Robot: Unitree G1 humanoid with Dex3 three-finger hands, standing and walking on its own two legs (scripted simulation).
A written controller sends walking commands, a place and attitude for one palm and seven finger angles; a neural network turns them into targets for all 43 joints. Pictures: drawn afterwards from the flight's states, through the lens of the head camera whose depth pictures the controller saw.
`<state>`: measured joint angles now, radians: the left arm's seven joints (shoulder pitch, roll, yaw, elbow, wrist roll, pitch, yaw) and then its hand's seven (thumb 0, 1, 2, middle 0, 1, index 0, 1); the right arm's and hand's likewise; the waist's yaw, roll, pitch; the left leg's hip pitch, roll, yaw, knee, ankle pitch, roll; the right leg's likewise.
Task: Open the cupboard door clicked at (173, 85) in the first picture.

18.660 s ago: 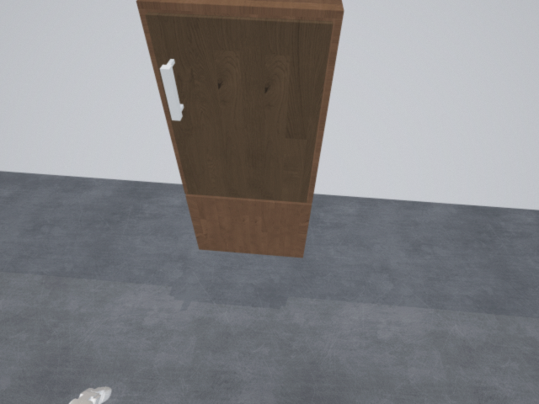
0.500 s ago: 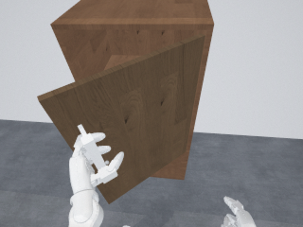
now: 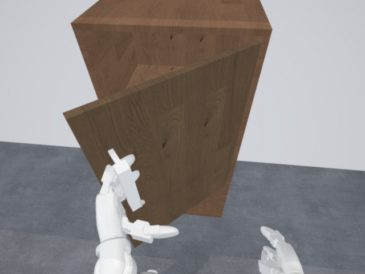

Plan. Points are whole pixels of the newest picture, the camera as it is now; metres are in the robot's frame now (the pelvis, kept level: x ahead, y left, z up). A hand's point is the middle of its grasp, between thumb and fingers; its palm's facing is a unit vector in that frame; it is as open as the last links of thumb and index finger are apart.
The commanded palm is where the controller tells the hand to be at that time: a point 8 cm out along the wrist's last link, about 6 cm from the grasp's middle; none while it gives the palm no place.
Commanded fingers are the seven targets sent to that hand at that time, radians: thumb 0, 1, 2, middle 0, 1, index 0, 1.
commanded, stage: slide the hand sideways off the handle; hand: left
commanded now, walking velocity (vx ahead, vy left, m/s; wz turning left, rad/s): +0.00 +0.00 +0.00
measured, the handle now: (124, 180) +0.28 +0.14 +0.09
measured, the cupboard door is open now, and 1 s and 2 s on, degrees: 42 44 44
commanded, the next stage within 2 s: draw the hand back to the body in 1.28 s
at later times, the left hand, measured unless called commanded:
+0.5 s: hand (138, 223) +0.20 +0.10 +0.09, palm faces -0.14 -0.99 +0.02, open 16.1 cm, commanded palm +0.18 +0.16 +0.09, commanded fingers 0.00 -0.50 0.30 -0.15 -0.30 -0.15 -0.30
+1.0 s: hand (108, 241) +0.17 +0.14 +0.08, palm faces -0.08 -1.00 -0.04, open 16.1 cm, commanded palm +0.14 +0.21 +0.09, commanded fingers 0.00 -0.50 0.30 -0.15 -0.30 -0.15 -0.30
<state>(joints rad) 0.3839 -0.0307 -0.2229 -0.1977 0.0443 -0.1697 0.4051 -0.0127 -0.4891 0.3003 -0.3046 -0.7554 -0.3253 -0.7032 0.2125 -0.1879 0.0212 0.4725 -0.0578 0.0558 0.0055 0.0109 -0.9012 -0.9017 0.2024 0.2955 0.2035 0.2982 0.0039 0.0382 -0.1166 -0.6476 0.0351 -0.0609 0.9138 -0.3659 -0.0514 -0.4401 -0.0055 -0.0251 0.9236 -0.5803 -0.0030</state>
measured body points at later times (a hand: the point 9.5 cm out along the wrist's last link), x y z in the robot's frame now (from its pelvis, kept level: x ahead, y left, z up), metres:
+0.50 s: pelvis -0.03 +0.02 +0.00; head -0.03 +0.01 +0.45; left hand +0.20 +0.15 +0.09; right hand +0.14 -0.21 -0.07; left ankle +0.06 +0.15 -0.69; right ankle -0.06 -0.12 -0.69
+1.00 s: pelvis -0.01 +0.00 -0.01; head +0.00 -0.01 +0.44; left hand +0.17 +0.20 +0.09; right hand +0.17 -0.23 -0.07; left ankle +0.06 +0.15 -0.69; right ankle -0.06 -0.12 -0.69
